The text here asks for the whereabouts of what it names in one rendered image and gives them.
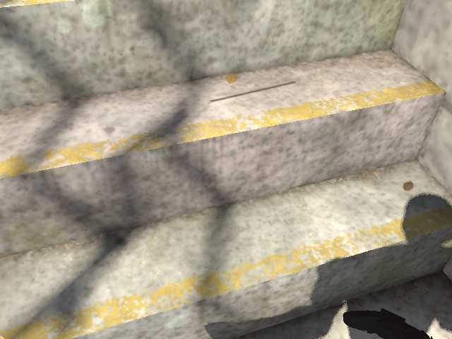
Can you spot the right robot hand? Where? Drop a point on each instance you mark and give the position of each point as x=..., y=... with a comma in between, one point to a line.
x=385, y=324

